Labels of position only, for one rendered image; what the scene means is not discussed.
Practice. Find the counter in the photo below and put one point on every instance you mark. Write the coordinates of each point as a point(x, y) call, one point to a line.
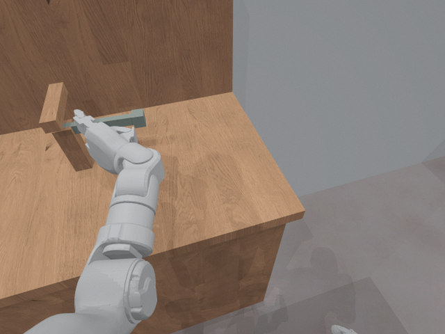
point(223, 203)

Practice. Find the left robot upper arm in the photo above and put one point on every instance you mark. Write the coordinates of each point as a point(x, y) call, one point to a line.
point(112, 297)

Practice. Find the robot left forearm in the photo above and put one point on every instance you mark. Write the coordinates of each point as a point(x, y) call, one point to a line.
point(128, 230)

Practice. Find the robot left hand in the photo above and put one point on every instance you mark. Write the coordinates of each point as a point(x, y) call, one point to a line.
point(103, 142)

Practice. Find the tap lever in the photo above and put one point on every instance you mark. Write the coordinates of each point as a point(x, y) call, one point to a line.
point(136, 118)

